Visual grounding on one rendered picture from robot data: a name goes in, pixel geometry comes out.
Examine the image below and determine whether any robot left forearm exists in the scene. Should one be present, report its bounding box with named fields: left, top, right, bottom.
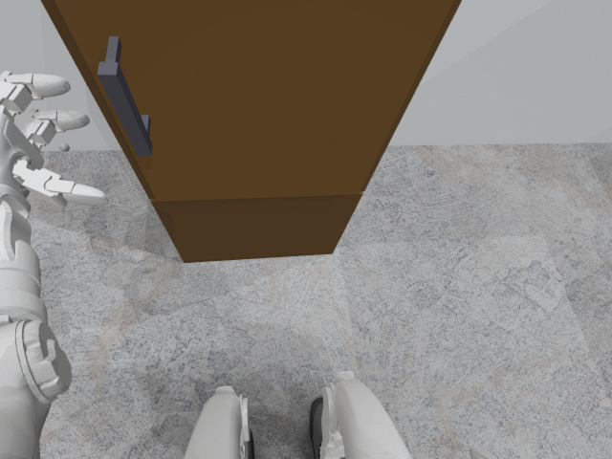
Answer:
left=0, top=184, right=48, bottom=327

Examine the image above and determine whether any handle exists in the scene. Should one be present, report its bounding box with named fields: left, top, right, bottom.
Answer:
left=98, top=36, right=153, bottom=156

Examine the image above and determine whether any robot left upper arm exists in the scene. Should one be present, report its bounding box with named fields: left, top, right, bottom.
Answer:
left=0, top=319, right=72, bottom=459

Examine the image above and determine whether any robot thigh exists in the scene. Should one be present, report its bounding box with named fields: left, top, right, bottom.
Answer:
left=323, top=380, right=412, bottom=459
left=184, top=393, right=251, bottom=459

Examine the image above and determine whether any right robot thigh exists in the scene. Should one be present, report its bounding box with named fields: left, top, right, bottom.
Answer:
left=323, top=380, right=412, bottom=459

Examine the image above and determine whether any left robot hand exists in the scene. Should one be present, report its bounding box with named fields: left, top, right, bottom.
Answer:
left=0, top=71, right=109, bottom=208

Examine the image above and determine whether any left robot thigh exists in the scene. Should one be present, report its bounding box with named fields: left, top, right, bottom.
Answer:
left=184, top=393, right=251, bottom=459

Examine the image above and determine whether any cupboard door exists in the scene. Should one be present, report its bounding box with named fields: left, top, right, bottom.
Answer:
left=55, top=0, right=454, bottom=202

